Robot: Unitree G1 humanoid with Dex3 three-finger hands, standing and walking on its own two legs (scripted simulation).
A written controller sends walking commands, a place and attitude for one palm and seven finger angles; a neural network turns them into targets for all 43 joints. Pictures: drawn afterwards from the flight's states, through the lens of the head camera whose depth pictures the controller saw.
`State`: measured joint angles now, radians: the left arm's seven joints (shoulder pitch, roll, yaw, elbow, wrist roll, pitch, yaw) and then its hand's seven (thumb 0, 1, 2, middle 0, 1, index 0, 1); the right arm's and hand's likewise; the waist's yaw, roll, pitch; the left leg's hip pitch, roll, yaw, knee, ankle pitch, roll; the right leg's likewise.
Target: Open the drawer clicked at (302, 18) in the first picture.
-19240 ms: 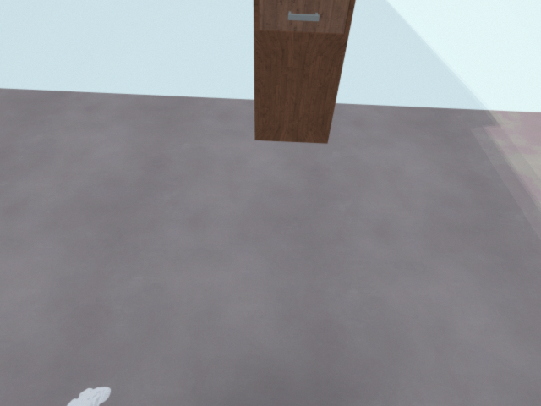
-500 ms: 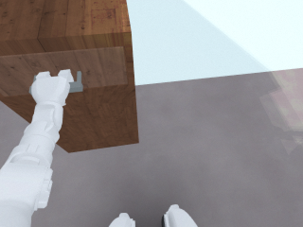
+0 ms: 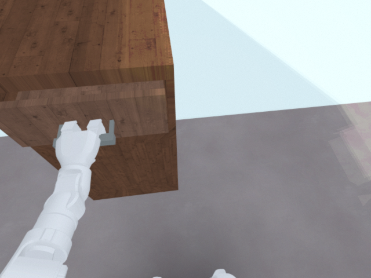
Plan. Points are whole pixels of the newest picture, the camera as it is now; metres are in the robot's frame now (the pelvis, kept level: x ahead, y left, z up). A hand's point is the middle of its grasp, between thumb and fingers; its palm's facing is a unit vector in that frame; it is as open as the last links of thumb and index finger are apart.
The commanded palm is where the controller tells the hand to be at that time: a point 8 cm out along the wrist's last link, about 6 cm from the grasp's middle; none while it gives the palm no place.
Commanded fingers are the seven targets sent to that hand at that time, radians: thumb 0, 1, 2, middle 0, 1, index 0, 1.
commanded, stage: pull the drawer open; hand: left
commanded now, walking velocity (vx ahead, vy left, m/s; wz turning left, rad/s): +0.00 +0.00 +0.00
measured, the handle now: (86, 134) +0.44 +0.25 -0.01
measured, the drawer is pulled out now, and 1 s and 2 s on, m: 0.04 0.06 0.19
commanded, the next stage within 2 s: none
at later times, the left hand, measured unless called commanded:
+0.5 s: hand (87, 160) +0.38 +0.24 -0.03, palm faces -0.06 -0.03 -1.00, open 5.4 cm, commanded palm +0.37 +0.23 +0.03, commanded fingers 0.00 0.90 0.90 -0.40 -1.35 -0.40 -1.35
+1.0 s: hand (89, 165) +0.37 +0.23 -0.03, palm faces -0.04 -0.04 -1.00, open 5.6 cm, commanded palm +0.32 +0.22 +0.03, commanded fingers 0.00 0.90 0.90 -0.40 -1.35 -0.40 -1.35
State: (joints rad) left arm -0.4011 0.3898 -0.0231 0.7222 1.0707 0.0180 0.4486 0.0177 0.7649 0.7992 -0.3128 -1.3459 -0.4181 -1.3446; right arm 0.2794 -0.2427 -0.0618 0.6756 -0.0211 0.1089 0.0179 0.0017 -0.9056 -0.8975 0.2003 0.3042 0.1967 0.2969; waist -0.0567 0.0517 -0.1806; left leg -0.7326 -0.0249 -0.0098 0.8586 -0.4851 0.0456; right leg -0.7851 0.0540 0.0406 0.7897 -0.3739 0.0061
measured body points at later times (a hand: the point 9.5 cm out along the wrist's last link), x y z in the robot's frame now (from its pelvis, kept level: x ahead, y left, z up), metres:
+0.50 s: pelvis -0.03 -0.02 -0.01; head +0.07 -0.02 +0.43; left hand +0.38 +0.24 +0.03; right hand +0.05 -0.28 -0.15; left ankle -0.06 +0.08 -0.70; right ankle -0.01 -0.13 -0.70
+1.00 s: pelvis -0.03 -0.02 -0.01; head +0.06 -0.03 +0.43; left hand +0.36 +0.23 +0.03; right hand +0.02 -0.29 -0.14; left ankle -0.06 +0.08 -0.70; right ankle -0.01 -0.13 -0.70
